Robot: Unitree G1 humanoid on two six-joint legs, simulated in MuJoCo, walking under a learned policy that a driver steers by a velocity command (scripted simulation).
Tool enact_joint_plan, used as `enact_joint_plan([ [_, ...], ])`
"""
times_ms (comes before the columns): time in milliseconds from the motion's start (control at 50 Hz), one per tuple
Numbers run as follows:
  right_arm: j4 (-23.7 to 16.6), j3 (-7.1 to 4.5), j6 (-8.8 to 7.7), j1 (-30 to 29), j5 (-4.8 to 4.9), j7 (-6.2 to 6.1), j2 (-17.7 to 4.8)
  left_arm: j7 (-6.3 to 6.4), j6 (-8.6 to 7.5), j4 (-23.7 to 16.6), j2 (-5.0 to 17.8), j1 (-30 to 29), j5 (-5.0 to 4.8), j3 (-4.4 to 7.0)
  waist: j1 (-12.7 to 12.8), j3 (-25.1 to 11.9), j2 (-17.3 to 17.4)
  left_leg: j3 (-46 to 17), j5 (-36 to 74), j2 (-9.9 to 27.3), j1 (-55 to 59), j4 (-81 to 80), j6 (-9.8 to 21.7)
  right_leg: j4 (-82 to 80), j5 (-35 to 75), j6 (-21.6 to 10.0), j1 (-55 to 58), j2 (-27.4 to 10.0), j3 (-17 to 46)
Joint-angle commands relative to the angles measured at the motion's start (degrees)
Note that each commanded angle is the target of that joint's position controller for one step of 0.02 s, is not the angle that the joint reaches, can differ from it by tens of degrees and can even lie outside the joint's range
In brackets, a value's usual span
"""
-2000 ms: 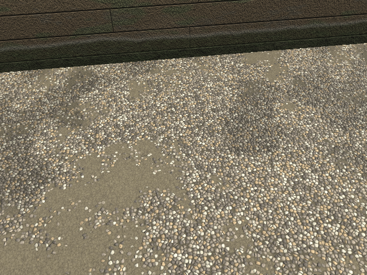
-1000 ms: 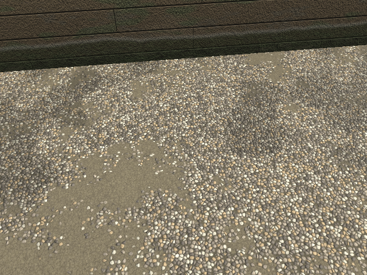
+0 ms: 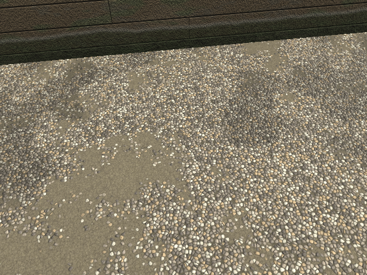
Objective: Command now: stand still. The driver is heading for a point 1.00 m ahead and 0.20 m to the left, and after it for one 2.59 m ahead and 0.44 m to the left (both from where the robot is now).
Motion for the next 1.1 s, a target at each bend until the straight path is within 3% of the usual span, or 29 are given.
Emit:
enact_joint_plan([
  [20, -4.9, -1.00, -0.82, -2.9, -0.18, 0.00, -4.2, 0.27, -0.32, -4.8, 4.9, -1.4, 0.23, 1.47, 0.4, -3.2, -1.5, -1.4, 7.6, 0.7, -1.6, -0.8, 2.5, -3.3, 19.8, -2.2, 1.2, -8.0, 7.6],
  [140, -5.8, -0.99, -0.50, -3.5, -0.30, 0.43, -4.3, 0.47, -0.28, -5.6, 4.7, -1.7, 0.47, 1.55, 0.1, -2.5, -1.0, -2.3, 6.6, 0.8, -1.7, -1.1, 3.1, -3.2, 12.4, -1.8, -1.5, -7.6, 7.6],
  [160, -6.7, -0.84, -0.24, -4.5, -0.50, 0.86, -4.1, 0.16, -0.77, -5.9, 6.1, -2.3, 0.55, 1.88, -0.3, -1.4, -2.5, -1.5, 4.9, -0.1, -3.5, 0.4, 3.3, -2.9, 11.0, -1.8, -1.8, -7.6, 8.0],
  [240, -7.2, -0.81, -0.14, -4.2, -0.75, 1.33, -4.2, -0.17, -1.32, -6.6, 5.7, -2.6, 0.54, 1.92, -0.7, -2.4, -2.0, -1.5, 3.6, -0.4, -3.4, 0.5, 3.1, -2.4, 9.2, -2.2, -2.7, -8.2, 8.8],
  [260, -7.1, -0.23, -0.23, -3.9, -0.75, 1.46, -2.9, -0.21, -1.55, -6.9, 3.7, -3.0, 0.79, 1.06, -0.9, -4.2, -1.2, -2.5, 1.9, 0.3, -1.0, -2.3, 2.9, -4.1, 3.4, -1.3, -3.3, -8.1, 8.4],
  [280, -6.8, 0.30, -0.30, -4.4, -0.57, 1.61, -1.8, -0.41, -1.80, -6.9, 2.0, -3.3, 0.81, 0.25, -0.7, -3.6, 0.0, -3.7, 0.3, 1.0, 0.6, -5.4, 2.7, -6.2, -3.7, 0.0, -4.4, -7.3, 7.7],
  [320, -6.2, 0.85, -0.31, -5.1, -0.43, 1.77, -1.2, -0.84, -2.22, -6.2, 2.0, -3.1, 0.83, -0.30, -0.5, -1.0, 0.8, -4.5, -1.7, 1.2, 1.0, -8.6, 2.7, -9.1, -7.2, 1.8, -4.0, -6.3, 7.1],
  [360, -5.1, 0.89, -0.32, -4.2, -0.51, 1.78, -1.9, -1.15, -2.75, -5.3, 3.1, -2.4, 0.77, -0.29, -0.6, 0.5, 0.3, -4.5, -0.3, 1.1, 1.7, -9.7, 2.8, -10.1, -5.2, 1.9, -2.9, -6.1, 7.2],
  [380, -4.0, 0.29, -0.52, -2.9, -0.25, 1.04, -3.3, -0.93, -2.45, -5.0, 3.5, -1.3, 1.00, 0.12, -0.1, 0.2, 0.5, -4.1, 1.4, 0.9, 2.4, -8.2, 3.5, -9.6, -2.9, 1.0, -2.1, -6.0, 7.0],
  [460, -2.8, 0.32, -1.58, -1.8, 0.18, 0.51, -3.0, -0.70, -2.80, -3.6, 3.5, -0.2, 0.55, -0.01, -0.2, 1.1, -0.2, -4.5, 8.4, 2.0, 3.8, -9.1, 3.7, -10.7, 4.6, 0.9, -0.7, -6.8, 7.2],
  [500, -2.4, 0.19, -1.92, -1.3, 0.40, 0.36, -3.3, -0.47, -2.91, -3.1, 4.0, -0.2, 0.33, 0.17, -0.2, 0.1, -0.8, -4.4, 13.1, 2.3, 5.0, -8.7, 3.8, -10.3, 10.8, 1.0, 1.1, -7.2, 7.3],
  [520, -3.5, 0.24, -1.65, -2.5, 0.08, 0.53, -3.2, -1.25, -3.08, -3.3, 3.4, -0.4, 1.07, 0.19, 0.6, 0.0, -1.1, -5.2, 20.3, 3.6, 3.5, -9.2, 3.8, -10.4, 17.2, 0.5, 3.5, -8.0, 6.7],
  [560, -3.3, -0.03, -1.46, -1.7, 0.21, 0.45, -3.7, -1.53, -3.26, -2.3, 3.7, 0.6, 0.77, 0.46, 0.7, -3.2, -1.1, -4.7, 23.6, 3.6, 6.0, -8.8, 3.9, -9.7, 21.8, 0.4, 6.1, -8.2, 6.6],
  [620, -3.4, -0.16, -1.19, -1.5, 0.35, 0.29, -3.6, -1.31, -3.04, -1.6, 3.8, 0.5, 0.46, 0.65, 0.6, -5.1, -0.9, -4.1, 25.4, 3.5, 7.6, -8.5, 3.9, -9.4, 24.7, 0.5, 7.4, -8.5, 6.4],
  [740, -3.9, -0.46, -0.52, -1.6, 0.35, 0.31, -4.1, -1.09, -2.42, -1.0, 4.3, 0.2, 0.40, 1.01, 0.4, -5.4, -1.1, -3.6, 26.1, 3.5, 7.6, -7.9, 4.0, -8.8, 26.5, 0.4, 7.7, -8.5, 6.0],
  [760, -4.1, -1.15, -0.41, -0.8, 0.78, 0.52, -5.9, -0.75, -1.94, -0.5, 6.5, 1.3, -0.22, 1.70, 0.2, -6.1, -0.6, -2.9, 34.6, 4.1, 7.7, -7.9, 4.0, -7.9, 35.1, 0.5, 8.7, -9.6, 6.3],
  [800, -3.9, -1.19, -0.42, -0.2, 0.90, 0.51, -5.7, -0.38, -1.52, -0.1, 6.7, 1.8, -0.24, 1.88, 0.4, -7.7, -0.8, -2.3, 37.6, 4.1, 8.7, -7.1, 4.0, -6.8, 37.1, 0.6, 9.9, -9.5, 5.5],
  [820, -4.0, -1.17, -0.34, -0.5, 0.88, 0.52, -5.4, -0.32, -1.34, 0.0, 6.4, 1.6, -0.16, 1.83, 0.5, -7.9, -0.9, -2.2, 37.0, 4.2, 8.7, -7.2, 4.1, -6.9, 36.1, 0.7, 9.7, -9.5, 5.4],
  [840, -4.0, 0.01, -0.16, -2.3, 0.38, 0.31, -2.3, -0.69, -1.50, -0.6, 2.9, -0.5, 0.68, 0.70, 0.8, -7.8, -1.8, -3.0, 25.4, 3.6, 9.1, -8.4, 3.7, -9.2, 24.3, 1.0, 8.6, -8.4, 5.2],
  [860, -4.7, 0.52, 0.17, -4.9, 0.23, 0.32, -1.1, -1.02, -1.53, -1.4, 1.2, -2.8, 0.82, 0.02, 0.8, -4.6, -1.7, -3.2, 22.0, 3.2, 7.8, -9.5, 3.3, -10.8, 20.9, 1.5, 6.0, -8.1, 5.6],
  [960, -5.2, 0.12, 0.19, -5.4, 0.17, 0.24, -3.5, -1.41, -2.29, -2.4, 3.4, -3.1, 0.72, 0.37, 0.6, -3.5, -0.9, -2.3, 12.9, 1.2, 5.1, -6.7, 3.9, -8.1, 12.6, 0.4, 3.9, -6.7, 4.7],
  [1100, -7.3, 0.16, -0.15, -7.2, -0.06, 0.34, -3.2, -1.32, -2.61, -5.4, 2.6, -4.6, 0.82, 0.01, 0.8, -2.6, -0.9, -1.7, 12.6, 0.0, 2.0, -1.3, 4.0, -2.3, 12.3, 0.1, 0.1, -6.3, 3.8],
])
